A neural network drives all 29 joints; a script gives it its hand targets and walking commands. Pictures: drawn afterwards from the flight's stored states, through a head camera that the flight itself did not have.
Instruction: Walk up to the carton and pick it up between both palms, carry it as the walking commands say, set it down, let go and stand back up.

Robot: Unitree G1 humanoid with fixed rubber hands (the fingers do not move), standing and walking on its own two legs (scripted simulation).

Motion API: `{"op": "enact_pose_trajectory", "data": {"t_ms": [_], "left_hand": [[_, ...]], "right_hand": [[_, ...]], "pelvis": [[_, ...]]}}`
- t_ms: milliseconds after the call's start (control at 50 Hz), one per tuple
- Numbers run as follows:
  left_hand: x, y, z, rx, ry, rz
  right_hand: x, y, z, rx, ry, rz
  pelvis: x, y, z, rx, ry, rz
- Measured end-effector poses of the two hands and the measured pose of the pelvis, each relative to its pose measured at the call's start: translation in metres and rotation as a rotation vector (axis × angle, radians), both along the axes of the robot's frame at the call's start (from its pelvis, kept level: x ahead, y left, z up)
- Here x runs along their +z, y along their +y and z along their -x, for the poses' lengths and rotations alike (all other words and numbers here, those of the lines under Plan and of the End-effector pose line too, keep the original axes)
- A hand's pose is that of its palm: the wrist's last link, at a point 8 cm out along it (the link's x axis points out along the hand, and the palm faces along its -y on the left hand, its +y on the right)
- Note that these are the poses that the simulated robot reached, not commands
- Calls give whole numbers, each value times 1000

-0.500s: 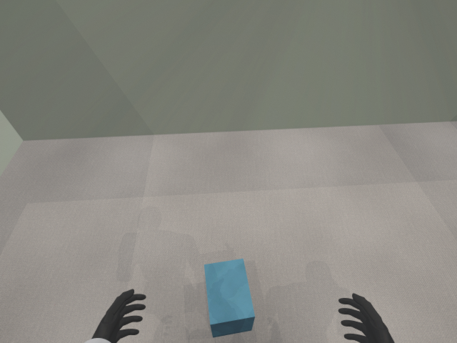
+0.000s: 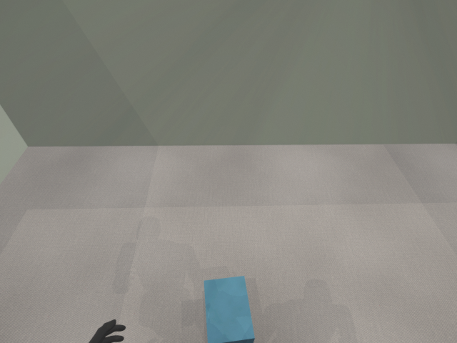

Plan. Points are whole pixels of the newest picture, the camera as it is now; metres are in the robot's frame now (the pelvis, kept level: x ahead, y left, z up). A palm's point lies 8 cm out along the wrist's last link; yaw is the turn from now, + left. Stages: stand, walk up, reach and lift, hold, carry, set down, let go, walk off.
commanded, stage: stand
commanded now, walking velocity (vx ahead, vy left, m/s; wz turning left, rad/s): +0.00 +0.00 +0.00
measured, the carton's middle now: (227, 316) +0.38 +0.02 -0.66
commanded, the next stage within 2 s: none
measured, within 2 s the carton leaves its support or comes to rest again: neither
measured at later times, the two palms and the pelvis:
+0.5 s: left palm out of the picture +0.08 +0.27 -0.12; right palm out of the picture +0.10 -0.24 -0.12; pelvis +0.03 +0.01 -0.01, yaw +2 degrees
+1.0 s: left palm out of the picture -0.02 +0.25 -0.14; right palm out of the picture +0.01 -0.23 -0.13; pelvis +0.01 +0.01 +0.00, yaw +3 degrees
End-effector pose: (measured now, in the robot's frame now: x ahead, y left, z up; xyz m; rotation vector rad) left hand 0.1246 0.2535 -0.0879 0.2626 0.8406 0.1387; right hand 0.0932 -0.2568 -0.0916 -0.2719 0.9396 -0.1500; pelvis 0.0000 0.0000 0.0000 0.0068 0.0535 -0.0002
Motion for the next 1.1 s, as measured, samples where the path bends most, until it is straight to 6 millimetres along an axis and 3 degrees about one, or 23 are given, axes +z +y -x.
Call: {"op": "enact_pose_trajectory", "data": {"t_ms": [280, 460, 740, 1100], "left_hand": [[-24, 13, 20, 77, 135, -5], [-34, 17, 43, 109, 223, -3], [-43, 18, 92, 149, 373, 7], [-53, -8, 161, 186, 557, 70]], "right_hand": [[-18, 9, -16, -1, 69, -3], [-25, 13, -9, -8, 125, 2], [-32, 14, 30, -27, 257, 8], [-42, 30, 96, -54, 442, -36]], "pelvis": [[-7, 6, -26, 20, 25, 7], [-8, 9, -29, 30, 15, 10], [-4, 11, -22, 46, -18, 12], [2, 10, -7, 57, -57, 11]]}}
